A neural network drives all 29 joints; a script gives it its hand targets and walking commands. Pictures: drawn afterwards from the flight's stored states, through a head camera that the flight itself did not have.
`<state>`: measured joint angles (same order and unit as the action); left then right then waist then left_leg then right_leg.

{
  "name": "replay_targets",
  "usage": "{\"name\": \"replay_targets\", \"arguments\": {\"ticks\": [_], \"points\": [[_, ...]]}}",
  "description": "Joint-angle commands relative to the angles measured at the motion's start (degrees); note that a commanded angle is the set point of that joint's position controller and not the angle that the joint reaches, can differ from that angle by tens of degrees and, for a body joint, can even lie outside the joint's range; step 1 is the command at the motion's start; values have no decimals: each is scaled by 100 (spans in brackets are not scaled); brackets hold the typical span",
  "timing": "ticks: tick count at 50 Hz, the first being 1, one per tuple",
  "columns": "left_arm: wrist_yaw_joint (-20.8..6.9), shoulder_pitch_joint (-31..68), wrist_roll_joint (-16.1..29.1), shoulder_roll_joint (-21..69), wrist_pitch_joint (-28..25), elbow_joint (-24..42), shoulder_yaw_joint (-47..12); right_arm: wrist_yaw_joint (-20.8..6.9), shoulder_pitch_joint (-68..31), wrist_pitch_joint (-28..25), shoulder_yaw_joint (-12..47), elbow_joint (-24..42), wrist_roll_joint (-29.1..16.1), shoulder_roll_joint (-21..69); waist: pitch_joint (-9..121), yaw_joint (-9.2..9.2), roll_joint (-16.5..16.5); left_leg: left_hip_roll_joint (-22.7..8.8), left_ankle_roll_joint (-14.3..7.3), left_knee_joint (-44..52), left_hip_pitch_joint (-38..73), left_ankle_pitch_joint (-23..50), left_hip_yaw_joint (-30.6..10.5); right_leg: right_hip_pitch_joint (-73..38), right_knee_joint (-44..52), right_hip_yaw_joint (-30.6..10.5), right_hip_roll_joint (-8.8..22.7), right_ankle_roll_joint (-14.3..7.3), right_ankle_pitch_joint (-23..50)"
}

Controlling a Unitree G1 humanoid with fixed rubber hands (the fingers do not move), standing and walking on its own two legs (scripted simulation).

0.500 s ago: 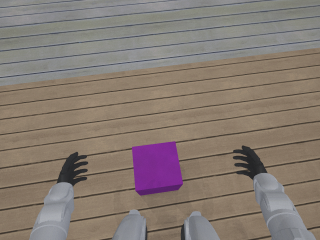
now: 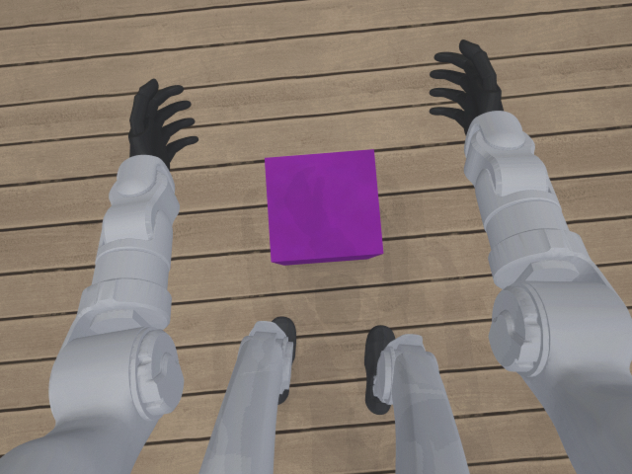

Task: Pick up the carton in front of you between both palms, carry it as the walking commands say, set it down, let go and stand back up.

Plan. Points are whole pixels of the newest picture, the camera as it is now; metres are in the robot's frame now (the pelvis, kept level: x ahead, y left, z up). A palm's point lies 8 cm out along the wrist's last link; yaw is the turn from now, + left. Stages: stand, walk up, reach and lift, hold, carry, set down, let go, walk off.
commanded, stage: reach and lift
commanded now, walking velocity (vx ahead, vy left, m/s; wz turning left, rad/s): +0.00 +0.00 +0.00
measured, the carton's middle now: (322, 215) +0.47 +0.05 -0.50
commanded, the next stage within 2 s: none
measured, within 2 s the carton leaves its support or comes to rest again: leaves its support in 1.66 s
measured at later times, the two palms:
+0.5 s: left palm (212, 203) +0.44 +0.24 -0.32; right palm (435, 190) +0.50 -0.15 -0.33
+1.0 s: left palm (228, 210) +0.45 +0.24 -0.44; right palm (410, 197) +0.51 -0.13 -0.44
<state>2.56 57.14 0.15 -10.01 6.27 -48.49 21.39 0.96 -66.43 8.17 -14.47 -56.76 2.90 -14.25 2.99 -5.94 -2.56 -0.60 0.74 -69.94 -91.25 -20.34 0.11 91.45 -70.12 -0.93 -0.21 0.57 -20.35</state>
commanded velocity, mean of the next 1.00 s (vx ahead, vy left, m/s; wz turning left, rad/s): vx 0.00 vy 0.00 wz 0.00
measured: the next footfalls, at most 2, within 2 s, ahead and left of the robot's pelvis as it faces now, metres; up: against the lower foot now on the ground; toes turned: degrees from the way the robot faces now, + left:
none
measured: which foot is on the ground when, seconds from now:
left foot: down 0.00-1.00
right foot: down 0.00-1.00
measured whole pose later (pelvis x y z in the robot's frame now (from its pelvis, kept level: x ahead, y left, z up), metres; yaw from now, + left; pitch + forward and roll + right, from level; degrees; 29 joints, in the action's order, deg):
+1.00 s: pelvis -0.04 +0.00 -0.26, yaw +1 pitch +37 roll +0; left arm 7.3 74.7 18.5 -19.8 -1.9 -63.8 5.0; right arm 6.6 -80.7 0.7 4.0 -64.6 -16.0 -23.0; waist -19.8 -4.7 0.6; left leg 0.2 0.6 -125.2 -131.9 -30.4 0.0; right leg 131.8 -125.6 -1.9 -0.7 1.7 -30.8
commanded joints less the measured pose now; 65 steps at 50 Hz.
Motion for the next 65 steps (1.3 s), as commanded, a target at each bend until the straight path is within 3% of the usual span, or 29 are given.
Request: {"name": "replay_targets", "arguments": {"ticks": [1, 3, 4, 5, 6, 8, 9, 10, 12, 14, 17, 18, 20, 22, 23, 27, 29, 36, 37, 42, 46, 47, 49, 51, 52, 56, 60, 62, 65], "points": [[-37, 794, -151, -227, -280, 583, 129, 63, -811, -297, -215, 432, 166, -425, 5339, -33, -14, 437, 323, 335, 2482, 1490, 303, -2495, 318, 132, -515, 75, 1049], [-44, 682, -194, -387, -385, 552, 285, 102, -832, -368, -277, 522, 194, -460, 5476, -170, 23, 450, 329, 108, 2063, 1839, 320, -2357, 9, 67, -556, 58, 1408], [-45, 680, -186, -300, -435, 786, 169, 131, -625, -460, -385, 700, 242, -449, 5606, 62, 25, 436, 339, -31, 1904, 1988, 281, -2274, -141, 130, -526, 38, 1642], [-52, 641, -135, -210, -469, 688, 11, 109, -655, -470, -196, 667, 159, -268, 5434, -38, 156, 463, 339, -112, 1780, 1986, 272, -2114, -300, 108, -538, 29, 1582], [-50, 689, -138, -308, -478, 516, 166, 121, -675, -464, -174, 572, 167, -234, 5330, -76, -160, 431, 291, -271, 1500, 2124, 206, -1862, -434, 92, -508, 63, 1715], [0, 313, -82, -373, -564, 538, 136, 174, -376, -568, -178, 809, 178, -441, 5640, -14, -93, 449, 300, -606, 1329, 2166, 247, -1591, -755, 124, -491, 62, 1684], [17, 222, -127, -448, -620, 544, 138, 202, -305, -598, -14, 753, 66, -440, 5583, -164, -153, 450, 275, -782, 1263, 2248, 216, -1374, -951, 109, -476, 122, 1690], [-1, 399, -3, -482, -615, 597, -4, 184, -242, -597, 160, 789, -99, -234, 5655, -14, -138, 426, 295, -905, 892, 2241, 256, -1522, -1126, 113, -490, 68, 1994], [23, 258, 192, -413, -683, 443, -126, 229, -356, -631, 256, 855, -272, -413, 5712, -56, -104, 409, 282, -1228, 627, 2297, 270, -1340, -1451, 83, -438, 88, 2088], [66, 191, 214, -722, -716, 322, -54, 270, -444, -657, 555, 1045, -477, -461, 5804, -251, -242, 383, 246, -1611, 436, 2221, 268, -1073, -1813, 77, -428, 170, 1955], [124, 564, 637, -751, -743, 567, -405, 359, -683, -671, 752, 1182, -734, -540, 6035, -66, -259, 389, 261, -2041, 381, 2069, 320, -873, -2160, 106, -399, 162, 1750], [117, 727, 675, -915, -708, 509, -458, 393, -889, -642, 889, 1087, -850, -544, 6051, -164, -437, 372, 217, -2137, 261, 1808, 281, -843, -2391, 148, -410, 193, 1478], [160, 861, 862, -1054, -686, 591, -569, 451, -840, -619, 880, 1182, -855, -737, 6247, 28, -466, 324, 257, -2409, 44, 1618, 275, -1053, -2716, 185, -404, 176, 1495], [193, 936, 1031, -1084, -645, 578, -676, 525, -1128, -623, 890, 1315, -924, -951, 6493, 11, -513, 313, 311, -2714, -150, 1453, 397, -1251, -2950, 173, -372, 196, 1382], [221, 995, 984, -1292, -661, 570, -688, 545, -1174, -575, 999, 1387, -1080, -971, 6515, -147, -378, 289, 291, -2805, -135, 1358, 400, -1168, -3092, 128, -405, 187, 1287], [310, 1572, 1188, -1205, -552, 111, -923, 568, -1599, -471, 1116, 717, -1202, -916, 5557, 27, -349, 192, 242, -3073, -625, 382, 324, -556, -3375, 171, -301, 143, 320], [307, 1747, 1088, -1402, -595, -337, -760, 572, -1858, -496, 1112, 497, -1195, -1004, 5080, -159, -295, 174, 231, -3335, -871, 169, 366, -80, -3493, 91, -258, 153, -90], [401, 2599, 1317, -1541, -800, -776, -1014, 567, -2562, -694, 1448, -102, -1508, -1310, 4973, -196, -132, 74, 257, -3947, -826, 318, 269, 182, -4092, -13, -153, 85, 92], [417, 2727, 1332, -1587, -831, -745, -1151, 552, -2598, -727, 1424, -91, -1585, -1235, 4897, -18, -168, 68, 232, -4001, -854, 292, 234, 213, -4219, 63, -173, 106, 81], [470, 2908, 1576, -1626, -923, -1066, -1334, 569, -2845, -841, 1641, -269, -1790, -1348, 5119, -169, -44, 53, 257, -4317, -456, 530, 213, 144, -4539, 54, -130, 72, 261], [480, 2871, 1892, -1453, -922, -1128, -1619, 577, -2764, -885, 1623, -209, -1838, -1308, 5126, 24, 101, 115, 245, -4433, -365, 757, 195, 331, -4679, 146, -141, 20, 317], [453, 2945, 1928, -1299, -929, -1051, -1598, 568, -2855, -901, 1870, -146, -1994, -1143, 5338, -66, -144, 125, 235, -4508, -374, 855, 236, 28, -4655, 110, -155, 42, 441], [473, 2976, 1916, -1413, -918, -925, -1624, 557, -2829, -865, 1889, -154, -1944, -1059, 5290, -57, -352, 166, 230, -4467, -492, 860, 230, -26, -4713, 154, -164, 93, 485], [470, 2815, 1910, -1188, -903, -1080, -1784, 570, -2620, -861, 1698, -317, -1831, -1124, 4987, 88, -78, 179, 234, -4451, -468, 733, 200, 280, -4667, 161, -201, 36, 241], [488, 2706, 1893, -1279, -898, -1190, -1652, 596, -2477, -871, 1675, -320, -1812, -1027, 4868, 102, -201, 176, 196, -4406, -521, 661, 165, 441, -4710, 230, -196, 49, 180], [524, 2500, 1643, -1225, -947, -1011, -1528, 572, -2181, -911, 1507, -381, -1720, -922, 4574, -52, 141, 246, 209, -4315, -453, 737, 177, 980, -4643, 210, -251, 67, 83], [508, 2660, 1421, -1086, -927, -1143, -1454, 536, -2398, -950, 1476, -656, -1653, -910, 4005, -55, 111, 194, 209, -4326, -808, 465, 139, 1258, -4522, 98, -262, 14, -107], [512, 2809, 1564, -960, -968, -1036, -1659, 559, -2512, -993, 1447, -511, -1598, -1038, 4197, 117, 95, 188, 219, -4272, -676, 522, 32, 1192, -4547, 143, -223, 37, -66], [537, 2957, 1461, -791, -976, -1149, -1698, 562, -2835, -1008, 1637, -400, -1663, -585, 4199, -43, 121, 230, 208, -4206, -650, 619, 90, 1094, -4487, 109, -290, 43, 44]]}}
